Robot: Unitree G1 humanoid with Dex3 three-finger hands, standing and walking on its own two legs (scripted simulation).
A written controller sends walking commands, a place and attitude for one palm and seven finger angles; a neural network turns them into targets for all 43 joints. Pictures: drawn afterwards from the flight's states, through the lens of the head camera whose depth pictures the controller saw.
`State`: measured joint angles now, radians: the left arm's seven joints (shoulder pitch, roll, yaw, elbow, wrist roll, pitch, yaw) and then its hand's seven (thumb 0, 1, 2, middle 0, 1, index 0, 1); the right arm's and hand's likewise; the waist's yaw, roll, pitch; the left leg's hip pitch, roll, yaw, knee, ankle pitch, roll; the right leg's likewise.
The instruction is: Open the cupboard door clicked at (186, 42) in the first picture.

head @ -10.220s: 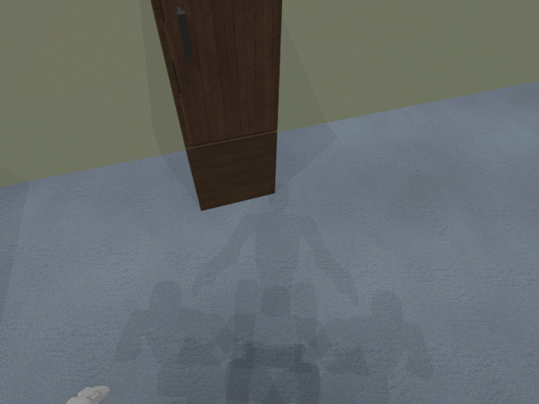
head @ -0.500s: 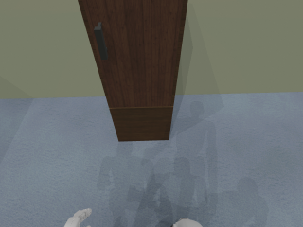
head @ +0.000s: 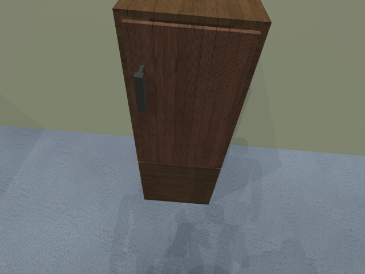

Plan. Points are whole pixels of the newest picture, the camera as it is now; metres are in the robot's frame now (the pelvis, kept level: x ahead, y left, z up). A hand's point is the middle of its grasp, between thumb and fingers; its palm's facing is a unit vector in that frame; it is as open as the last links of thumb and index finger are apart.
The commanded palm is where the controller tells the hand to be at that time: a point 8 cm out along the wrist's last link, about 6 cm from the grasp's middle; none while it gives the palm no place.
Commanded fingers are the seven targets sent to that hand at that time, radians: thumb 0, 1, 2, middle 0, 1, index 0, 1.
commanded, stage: come to a stop and stand still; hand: left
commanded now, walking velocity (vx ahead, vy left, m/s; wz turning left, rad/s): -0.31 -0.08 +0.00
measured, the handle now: (142, 88) +0.57 +0.17 +0.08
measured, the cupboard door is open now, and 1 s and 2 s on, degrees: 0 0 0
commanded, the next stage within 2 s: look again from close up in 0.84 s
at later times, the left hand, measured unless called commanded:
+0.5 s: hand out of the picture +0.06 +0.14 -0.15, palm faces +0.06 -0.96 -0.27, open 7.3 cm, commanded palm none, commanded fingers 0.00 0.90 0.90 -0.20 -0.30 -0.20 -0.30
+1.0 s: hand out of the picture -0.01 +0.14 -0.17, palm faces +0.00 -0.98 -0.21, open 7.4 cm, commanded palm none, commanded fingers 0.00 0.90 0.90 -0.20 -0.30 -0.20 -0.30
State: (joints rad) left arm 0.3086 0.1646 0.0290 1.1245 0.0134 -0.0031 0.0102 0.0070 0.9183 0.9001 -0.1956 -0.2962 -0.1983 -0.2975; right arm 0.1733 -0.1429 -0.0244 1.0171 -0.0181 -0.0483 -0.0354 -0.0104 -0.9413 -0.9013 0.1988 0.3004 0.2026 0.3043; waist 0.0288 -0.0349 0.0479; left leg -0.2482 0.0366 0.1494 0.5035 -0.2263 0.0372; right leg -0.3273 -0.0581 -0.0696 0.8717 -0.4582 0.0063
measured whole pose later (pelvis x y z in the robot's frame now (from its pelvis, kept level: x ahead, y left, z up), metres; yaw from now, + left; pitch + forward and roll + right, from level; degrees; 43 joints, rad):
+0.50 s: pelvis +0.00 -0.05 +0.00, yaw +1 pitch +0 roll +3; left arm 0.17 0.16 0.04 0.99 0.03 0.00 0.03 0.00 0.91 0.90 -0.20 -0.30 -0.20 -0.30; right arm 0.15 -0.21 -0.06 1.03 -0.01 0.07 -0.01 0.01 -0.91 -0.90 0.20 0.30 0.20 0.30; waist 0.03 0.02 0.08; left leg -0.32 0.00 0.01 0.89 -0.49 -0.04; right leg -0.31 -0.06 -0.09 0.50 -0.19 -0.04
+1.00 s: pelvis -0.01 -0.03 +0.00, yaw -1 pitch +1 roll +0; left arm 0.27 0.13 0.00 1.13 0.01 -0.02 0.04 0.01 0.91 0.90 -0.20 -0.30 -0.20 -0.30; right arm 0.31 -0.14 -0.01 1.12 -0.01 0.00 -0.03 0.01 -0.91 -0.90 0.20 0.30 0.20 0.30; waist -0.02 0.04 0.05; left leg -0.18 0.05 0.03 0.52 -0.34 -0.01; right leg -0.21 0.02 -0.06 0.49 -0.28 -0.03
